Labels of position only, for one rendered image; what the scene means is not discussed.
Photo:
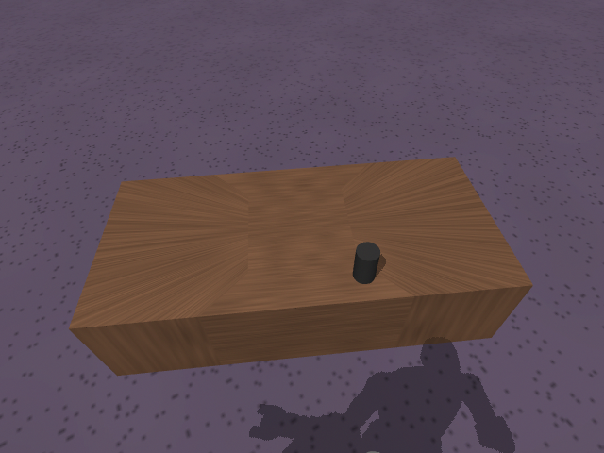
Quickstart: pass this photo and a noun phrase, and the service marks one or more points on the can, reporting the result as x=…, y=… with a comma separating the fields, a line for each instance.
x=366, y=262

